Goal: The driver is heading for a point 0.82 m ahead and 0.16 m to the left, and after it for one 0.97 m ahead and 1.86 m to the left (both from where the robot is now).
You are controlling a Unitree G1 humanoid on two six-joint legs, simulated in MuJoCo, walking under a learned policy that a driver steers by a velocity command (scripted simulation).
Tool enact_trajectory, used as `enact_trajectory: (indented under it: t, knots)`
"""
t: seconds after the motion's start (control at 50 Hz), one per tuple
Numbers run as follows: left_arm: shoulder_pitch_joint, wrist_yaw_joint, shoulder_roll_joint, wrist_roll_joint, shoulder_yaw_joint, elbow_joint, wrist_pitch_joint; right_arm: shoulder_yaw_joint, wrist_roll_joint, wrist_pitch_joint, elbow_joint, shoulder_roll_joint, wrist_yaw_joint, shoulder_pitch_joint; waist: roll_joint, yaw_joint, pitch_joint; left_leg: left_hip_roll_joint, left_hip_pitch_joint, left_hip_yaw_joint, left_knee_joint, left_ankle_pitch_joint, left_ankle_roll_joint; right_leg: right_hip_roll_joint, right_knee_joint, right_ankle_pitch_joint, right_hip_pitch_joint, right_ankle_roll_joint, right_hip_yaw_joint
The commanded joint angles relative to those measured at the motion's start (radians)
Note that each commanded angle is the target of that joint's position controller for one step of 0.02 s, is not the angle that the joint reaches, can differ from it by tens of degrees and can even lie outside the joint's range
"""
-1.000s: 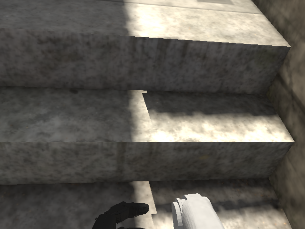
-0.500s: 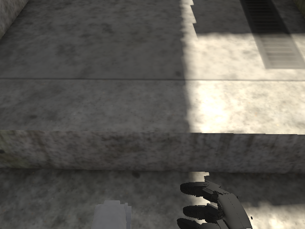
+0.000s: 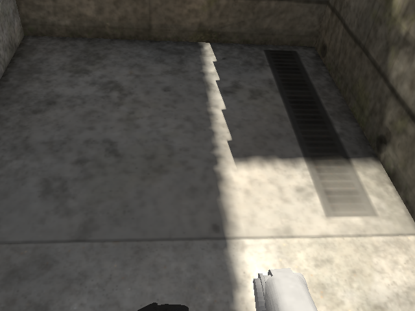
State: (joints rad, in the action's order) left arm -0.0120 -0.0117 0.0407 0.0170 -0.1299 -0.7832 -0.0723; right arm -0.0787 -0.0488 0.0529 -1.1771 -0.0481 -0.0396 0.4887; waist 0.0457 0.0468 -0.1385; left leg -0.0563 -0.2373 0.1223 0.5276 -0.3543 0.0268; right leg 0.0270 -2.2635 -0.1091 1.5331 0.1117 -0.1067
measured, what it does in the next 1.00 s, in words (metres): climbs: right foot 0.20 m higher, then left foot 0.21 m higher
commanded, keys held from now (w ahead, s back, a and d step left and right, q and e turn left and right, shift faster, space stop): w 0.68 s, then w+q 0.32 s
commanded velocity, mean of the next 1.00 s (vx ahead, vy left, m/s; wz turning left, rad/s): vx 0.50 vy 0.00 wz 0.09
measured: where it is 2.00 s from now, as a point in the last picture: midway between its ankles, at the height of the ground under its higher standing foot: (182, 160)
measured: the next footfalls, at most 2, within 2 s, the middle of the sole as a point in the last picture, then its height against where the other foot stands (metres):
right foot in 0.18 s outside the picture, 0.20 m higher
left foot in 0.72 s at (174, 281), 0.21 m higher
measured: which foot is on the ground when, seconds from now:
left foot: down 0.00-0.22, up 0.24-0.70, down 0.72-1.00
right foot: up 0.00-0.16, down 0.18-0.74, up 0.76-1.00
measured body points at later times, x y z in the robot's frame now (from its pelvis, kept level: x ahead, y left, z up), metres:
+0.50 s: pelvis +0.23 -0.05 +0.20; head +0.20 -0.07 +0.65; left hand +0.14 +0.12 +0.04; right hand +0.46 -0.20 +0.12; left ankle +0.32 +0.14 -0.13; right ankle +0.21 -0.11 -0.53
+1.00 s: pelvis +0.46 +0.00 +0.39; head +0.41 +0.00 +0.84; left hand +0.63 +0.21 +0.32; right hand +0.44 -0.19 +0.23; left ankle +0.45 +0.05 -0.33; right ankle +0.52 -0.17 -0.12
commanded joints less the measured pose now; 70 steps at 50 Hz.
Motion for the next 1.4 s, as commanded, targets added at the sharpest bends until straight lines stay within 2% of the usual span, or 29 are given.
enact_trajectory:
  t: [0.02, 0.08, 0.12, 0.14, 0.18, 0.2, 0.22, 0.24, 0.28, 0.36, 0.42, 0.52, 0.6, 0.68, 0.72, 0.74, 0.78, 0.8, 0.82, 0.9, 0.96, 1.0, 1.06, 1.16, 1.3, 1.34, 1.36, 1.38, 1.4]
  knots:
    - [0.249, 0.001, -0.017, 0.026, -0.026, 0.149, -0.013, 0.023, 0.022, 0.006, 0.013, -0.124, 0.038, 0.142, -0.181, 0.038, 0.17, -0.221, 0.097, -0.277, -0.36, 0.043, 0.116, -0.081, 0.131, 0.141, 0.185, -0.041, 0.097]
    - [0.4, -0.036, -0.069, -0.003, -0.056, 0.217, 0.002, 0.043, 0.046, -0.022, -0.008, -0.135, 0.084, 0.22, -0.155, 0.056, 0.131, -0.261, 0.181, -0.242, -0.53, 0.228, 0.157, -0.181, 0.341, 0.284, -0.025, -0.049, 0.258]
    - [0.385, -0.061, -0.034, -0.002, -0.042, 0.236, -0.012, 0.031, 0.071, -0.01, -0.021, -0.139, 0.063, 0.142, -0.223, -0.03, 0.011, -0.171, -0.007, -0.019, -0.491, 1.18, 0.159, -0.077, 0.809, 0.369, -0.717, 0.048, 0.391]
    - [0.254, -0.056, 0.022, -0.016, -0.007, 0.192, -0.016, 0.036, 0.048, 0.005, -0.047, -0.194, 0.055, 0.189, -0.311, -0.08, -0.102, -0.214, 0.117, -0.009, -0.348, 1.822, 0.191, -0.004, 0.773, 0.488, -0.875, 0.077, 0.402]
    - [-0.045, -0.06, 0.198, -0.023, 0.071, 0.11, 0.003, 0.076, 0.048, 0.019, -0.015, -0.333, 0.058, 0.087, -0.42, -0.25, -0.213, -0.234, 0.359, -0.055, -0.077, 2.111, 0.205, 0.021, 1.083, 0.666, -1.034, 0.08, 0.225]
    - [-0.262, -0.064, 0.297, -0.066, 0.113, 0.043, 0.015, 0.083, 0.018, 0.043, 0.043, -0.325, 0.052, 0.013, -0.2, -0.293, -0.311, -0.203, 0.119, -0.092, 0.19, 1.967, 0.194, -0.134, 1.203, 0.483, -1.329, 0.157, -0.135]
    - [-0.437, -0.033, 0.359, -0.072, 0.148, -0.047, 0.06, 0.069, 0.031, 0.066, 0.056, -0.198, 0.018, 0.008, 0.098, -0.296, -0.368, -0.035, -0.206, -0.155, 0.485, 1.179, 0.182, -0.284, 1.713, 0.768, -1.566, 0.255, -0.635]
    - [-0.487, -0.002, 0.348, -0.08, 0.157, -0.114, 0.09, 0.065, 0.035, 0.077, 0.079, -0.108, -0.019, -0.116, 0.161, -0.289, -0.329, 0.151, -0.438, -0.293, 1.114, 0.39, 0.119, -0.389, 2.049, 0.984, -1.536, 0.282, -1.023]
    - [-0.281, -0.019, 0.071, -0.078, 0.072, -0.19, 0.073, 0.033, 0.055, 0.077, 0.312, 0.045, -0.066, -0.385, 0.061, -0.108, 0.046, 0.133, -0.77, -0.418, 1.684, 0.282, 0.163, -0.372, 1.925, 0.92, -1.112, 0.131, -0.711]
    - [-0.195, -0.061, -0.037, -0.076, 0.059, -0.307, 0.027, -0.01, 0.045, 0.048, 0.359, 0.05, -0.017, -0.213, -0.071, 0.099, 0.16, 0.104, -0.972, -0.42, 1.724, 0.428, 0.233, -0.214, 1.821, 0.376, -1.048, -0.083, -0.03]
    - [-0.227, -0.062, 0.011, -0.114, 0.054, -0.329, 0.024, -0.03, 0.067, 0.021, 0.365, 0.058, 0.003, -0.24, -0.008, 0.114, 0.176, 0.119, -1.129, -0.341, 1.909, 0.47, 0.177, -0.199, 1.874, 0.214, -1.003, -0.094, 0.112]
    - [-0.441, -0.045, 0.077, -0.05, 0.042, -0.374, 0.014, -0.068, 0.058, 0.019, 0.48, 0.03, 0.033, -0.574, 0.022, -0.027, 0.177, 0.086, -1.217, -0.153, 1.685, 0.488, 0.086, -0.183, 2.005, 0.261, -1.01, -0.08, 0.126]
    - [-0.688, 0.033, 0.14, -0.029, 0.073, -0.401, 0.026, -0.099, 0.077, 0.023, 0.572, 0.042, 0.013, -0.814, 0.059, -0.141, 0.133, -0.055, -1.317, 0.028, 1.4, 0.253, 0.042, -0.298, 2.183, 0.226, -1.424, -0.001, -0.043]
    - [-0.703, 0.016, 0.182, -0.015, 0.083, -0.431, -0.003, -0.051, 0.048, 0.034, 0.567, -0.02, -0.035, -0.779, 0.179, -0.03, -0.094, 0.087, -0.521, 0.179, 0.917, -0.091, 0.16, -0.283, 2.073, -1.224, -1.461, 0.041, 0.194]
    - [-0.6, 0.023, 0.296, -0.017, 0.109, -0.402, -0.013, 0.009, 0.043, 0.011, 0.492, -0.14, -0.046, -0.521, 0.308, 0.118, -0.157, 0.102, -0.444, 0.061, 0.709, -0.23, 0.182, -0.341, 1.879, -1.531, -1.723, 0.092, 0.179]
    - [-0.538, 0.016, 0.301, -0.037, 0.115, -0.361, -0.034, 0.029, 0.017, 0.0, 0.439, -0.185, -0.054, -0.318, 0.235, 0.169, -0.27, 0.029, -0.178, -0.153, 0.702, -0.109, 0.237, -0.331, 1.707, -1.613, -1.566, 0.114, 0.182]
    - [-0.459, -0.039, 0.178, -0.031, 0.109, -0.31, -0.052, 0.095, 0.023, -0.063, 0.318, -0.314, -0.01, -0.114, -0.226, 0.174, -0.264, -0.138, 0.115, -0.91, -0.061, -0.635, 0.387, -0.062, 1.184, -0.387, -1.072, 0.109, 0.094]
    - [-0.331, -0.071, 0.118, -0.047, 0.116, -0.244, -0.054, 0.079, 0.003, -0.067, 0.29, -0.251, 0.009, -0.154, -0.294, 0.115, -0.182, -0.206, 0.017, -1.205, -0.278, -0.709, 0.402, 0.059, 0.547, 0.15, -0.847, 0.058, -0.015]
    - [-0.189, -0.103, 0.056, -0.046, 0.104, -0.117, -0.063, 0.025, -0.006, -0.036, 0.248, -0.088, 0.0, -0.208, -0.199, 0.035, 0.016, -0.198, -0.136, -1.124, -0.252, -0.575, 0.328, 0.047, 0.199, 0.227, -0.625, 0.082, -0.113]
    - [-0.273, -0.062, 0.041, -0.039, 0.067, 0.002, -0.053, 0.003, 0.008, 0.027, 0.162, 0.053, -0.042, -0.309, 0.023, -0.186, 0.146, -0.031, -0.285, -0.446, -0.084, -0.034, 0.106, -0.026, 0.193, 0.162, -0.525, 0.141, -0.102]
    - [-0.273, -0.012, 0.098, -0.031, 0.056, 0.008, -0.035, 0.014, 0.017, 0.04, 0.201, -0.027, -0.048, -0.325, -0.034, -0.215, 0.166, 0.011, -0.341, -0.269, -0.146, 0.097, 0.127, -0.1, 0.516, 0.138, -0.523, 0.054, 0.021]
    - [-0.14, 0.014, 0.15, -0.063, 0.067, 0.062, -0.038, 0.025, 0.028, 0.065, 0.219, -0.091, -0.03, -0.257, -0.077, -0.166, 0.144, 0.033, -0.419, -0.283, -0.246, 0.19, 0.167, -0.114, 0.708, 0.029, -0.632, -0.018, 0.109]
    - [-0.002, 0.034, 0.174, -0.04, 0.085, 0.094, -0.036, 0.061, 0.031, 0.077, 0.22, -0.186, 0.009, -0.085, -0.134, -0.054, 0.088, -0.01, -0.233, -0.376, -0.313, 0.271, 0.164, -0.119, 0.936, -0.028, -0.645, -0.069, 0.132]
    - [0.231, -0.008, 0.19, 0.002, 0.113, 0.135, -0.044, 0.086, 0.05, 0.038, 0.252, -0.153, 0.047, 0.062, -0.131, 0.045, 0.131, -0.142, 0.224, -0.521, -0.352, 0.212, 0.195, -0.106, 1.377, 0.053, -0.513, -0.11, 0.073]
    - [0.105, -0.018, 0.277, 0.013, 0.172, 0.101, -0.073, 0.132, 0.069, 0.0, 0.339, -0.261, 0.055, 0.016, -0.231, -0.036, 0.14, -0.097, 0.172, -0.49, -0.181, 0.433, 0.162, 0.003, 1.861, 0.215, -1.125, -0.107, 0.084]
    - [-0.209, 0.008, 0.375, -0.002, 0.208, 0.03, -0.075, 0.132, 0.049, 0.012, 0.413, -0.24, 0.046, -0.087, -0.16, -0.176, -0.083, -0.012, -0.011, -0.42, 0.167, 0.479, 0.103, -0.139, 1.787, 0.201, -1.594, -0.027, -0.016]
    - [-0.349, 0.021, 0.444, -0.01, 0.218, 0.012, -0.061, 0.114, 0.01, 0.029, 0.448, -0.159, 0.045, -0.047, 0.058, -0.167, -0.23, 0.075, -0.194, -0.32, 0.429, 0.006, 0.074, -0.329, 1.726, 0.138, -1.84, 0.003, -0.179]
    - [-0.367, 0.026, 0.446, -0.04, 0.221, 0.017, -0.051, 0.107, 0.073, 0.045, 0.48, -0.132, 0.05, 0.047, 0.477, -0.121, -0.289, 0.148, -0.527, -0.274, 0.707, -0.211, 0.024, -0.497, 1.914, 0.305, -2.017, 0.164, -0.655]
    - [-0.282, 0.034, 0.349, -0.047, 0.204, 0.046, -0.049, 0.122, 0.094, 0.043, 0.455, -0.213, 0.059, 0.023, 0.292, -0.111, -0.197, 0.065, -0.597, -0.311, 0.895, -0.12, 0.011, -0.469, 1.964, 0.422, -1.884, 0.147, -0.637]
Keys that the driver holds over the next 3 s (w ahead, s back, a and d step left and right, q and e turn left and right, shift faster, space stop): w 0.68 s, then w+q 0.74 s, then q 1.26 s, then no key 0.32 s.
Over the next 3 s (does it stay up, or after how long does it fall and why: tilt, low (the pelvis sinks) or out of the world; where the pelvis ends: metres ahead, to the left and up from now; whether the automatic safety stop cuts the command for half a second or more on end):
stays up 0.85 0.02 0.40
